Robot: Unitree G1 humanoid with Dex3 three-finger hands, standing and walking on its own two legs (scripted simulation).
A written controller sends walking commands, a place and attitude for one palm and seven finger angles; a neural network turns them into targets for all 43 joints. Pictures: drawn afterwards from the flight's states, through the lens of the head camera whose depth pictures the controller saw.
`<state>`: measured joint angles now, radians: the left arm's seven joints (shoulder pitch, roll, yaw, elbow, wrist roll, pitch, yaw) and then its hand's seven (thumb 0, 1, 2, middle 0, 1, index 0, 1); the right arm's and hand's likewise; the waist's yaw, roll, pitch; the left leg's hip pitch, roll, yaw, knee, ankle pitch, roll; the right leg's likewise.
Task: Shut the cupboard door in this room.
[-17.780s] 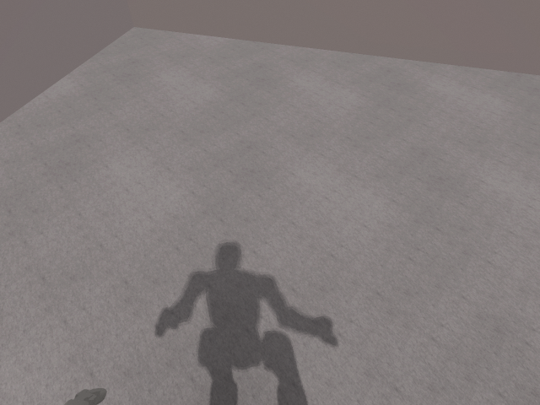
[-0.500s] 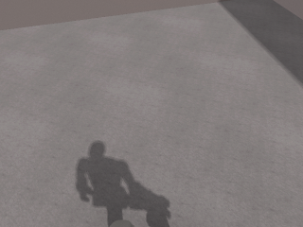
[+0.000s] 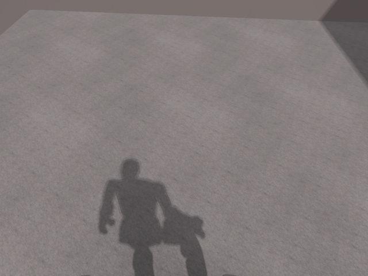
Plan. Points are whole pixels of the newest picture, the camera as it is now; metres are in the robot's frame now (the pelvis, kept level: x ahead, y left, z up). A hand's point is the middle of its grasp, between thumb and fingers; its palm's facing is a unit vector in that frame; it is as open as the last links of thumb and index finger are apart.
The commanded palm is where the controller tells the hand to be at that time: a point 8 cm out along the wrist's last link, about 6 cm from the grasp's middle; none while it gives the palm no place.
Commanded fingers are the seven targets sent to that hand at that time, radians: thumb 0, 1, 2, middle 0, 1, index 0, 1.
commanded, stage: turn or walk to find it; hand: left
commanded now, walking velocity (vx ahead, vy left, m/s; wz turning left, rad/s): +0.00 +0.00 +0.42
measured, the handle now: out of the picture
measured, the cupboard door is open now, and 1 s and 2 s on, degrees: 85 85 85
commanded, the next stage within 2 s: stand and wait in 0.54 s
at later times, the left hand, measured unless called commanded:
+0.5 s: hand out of the picture -0.03 +0.17 -0.17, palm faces +0.27 -0.93 -0.25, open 7.4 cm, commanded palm none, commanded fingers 0.00 0.90 0.90 -0.20 -0.30 -0.20 -0.30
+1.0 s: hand out of the picture -0.02 +0.22 -0.15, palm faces +0.43 -0.86 -0.26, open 7.4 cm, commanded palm none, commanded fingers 0.00 0.90 0.90 -0.20 -0.30 -0.20 -0.30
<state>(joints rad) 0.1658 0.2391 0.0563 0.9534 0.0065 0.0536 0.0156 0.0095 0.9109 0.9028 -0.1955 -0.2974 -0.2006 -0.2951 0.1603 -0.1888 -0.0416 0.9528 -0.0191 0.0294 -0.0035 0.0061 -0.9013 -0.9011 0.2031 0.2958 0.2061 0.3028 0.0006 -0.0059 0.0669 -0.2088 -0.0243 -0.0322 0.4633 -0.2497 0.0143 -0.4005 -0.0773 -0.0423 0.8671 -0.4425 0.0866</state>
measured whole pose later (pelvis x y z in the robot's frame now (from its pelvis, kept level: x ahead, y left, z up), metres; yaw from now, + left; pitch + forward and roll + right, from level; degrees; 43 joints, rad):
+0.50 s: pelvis -0.02 -0.03 +0.00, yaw +14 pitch +0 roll +1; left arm 0.24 0.19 0.04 0.97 0.03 0.01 0.02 0.01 0.90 0.90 -0.20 -0.30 -0.21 -0.30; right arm 0.19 -0.23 -0.06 1.01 -0.01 0.08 0.01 0.01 -0.91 -0.90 0.20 0.29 0.20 0.30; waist 0.02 0.00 0.09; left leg -0.33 0.04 0.03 0.83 -0.46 -0.06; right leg -0.24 -0.13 -0.26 0.53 -0.27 -0.02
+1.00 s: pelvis -0.04 -0.02 +0.00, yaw +26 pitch +0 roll +0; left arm 0.11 0.22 0.05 0.92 0.00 0.05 0.02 0.01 0.91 0.90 -0.20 -0.30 -0.20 -0.30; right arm 0.21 -0.20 -0.06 0.96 -0.02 0.04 0.00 0.01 -0.90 -0.90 0.20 0.30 0.21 0.30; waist -0.03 0.01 0.07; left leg -0.26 -0.05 -0.08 0.48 -0.23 0.02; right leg -0.35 -0.05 -0.03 0.74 -0.42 0.08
